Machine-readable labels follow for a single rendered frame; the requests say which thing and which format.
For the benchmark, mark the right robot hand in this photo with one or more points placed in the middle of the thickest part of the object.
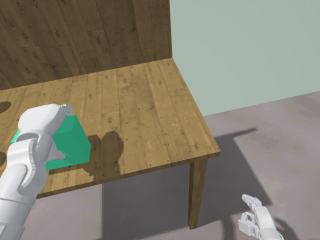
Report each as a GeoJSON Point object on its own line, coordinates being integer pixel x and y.
{"type": "Point", "coordinates": [251, 224]}

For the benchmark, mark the table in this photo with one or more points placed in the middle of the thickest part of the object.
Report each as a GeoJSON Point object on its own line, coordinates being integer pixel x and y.
{"type": "Point", "coordinates": [112, 61]}

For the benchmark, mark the sponge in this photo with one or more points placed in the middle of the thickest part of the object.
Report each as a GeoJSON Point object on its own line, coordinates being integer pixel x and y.
{"type": "Point", "coordinates": [71, 140]}

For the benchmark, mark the robot right forearm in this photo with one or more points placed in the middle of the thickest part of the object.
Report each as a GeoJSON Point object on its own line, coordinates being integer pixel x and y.
{"type": "Point", "coordinates": [269, 234]}

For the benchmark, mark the left robot hand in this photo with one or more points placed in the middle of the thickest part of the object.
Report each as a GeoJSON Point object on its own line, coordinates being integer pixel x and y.
{"type": "Point", "coordinates": [46, 118]}

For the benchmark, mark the robot left forearm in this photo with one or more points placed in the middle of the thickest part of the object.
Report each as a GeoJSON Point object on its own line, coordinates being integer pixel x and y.
{"type": "Point", "coordinates": [24, 177]}

